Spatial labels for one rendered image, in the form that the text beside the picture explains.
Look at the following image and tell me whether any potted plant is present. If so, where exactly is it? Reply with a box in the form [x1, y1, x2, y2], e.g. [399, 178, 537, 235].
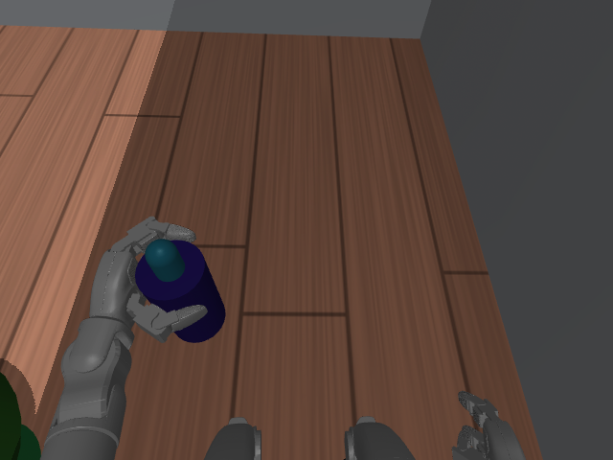
[0, 372, 41, 460]

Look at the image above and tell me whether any right robot hand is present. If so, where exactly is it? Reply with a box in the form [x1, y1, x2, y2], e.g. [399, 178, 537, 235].
[452, 391, 526, 460]

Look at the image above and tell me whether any bottle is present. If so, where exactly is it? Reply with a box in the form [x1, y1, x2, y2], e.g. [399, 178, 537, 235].
[135, 239, 225, 343]

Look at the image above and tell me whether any left robot arm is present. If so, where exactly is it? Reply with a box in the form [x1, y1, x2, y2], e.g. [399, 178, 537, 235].
[40, 316, 134, 460]

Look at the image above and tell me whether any left robot hand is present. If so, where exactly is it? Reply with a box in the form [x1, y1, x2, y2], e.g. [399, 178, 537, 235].
[89, 217, 208, 343]

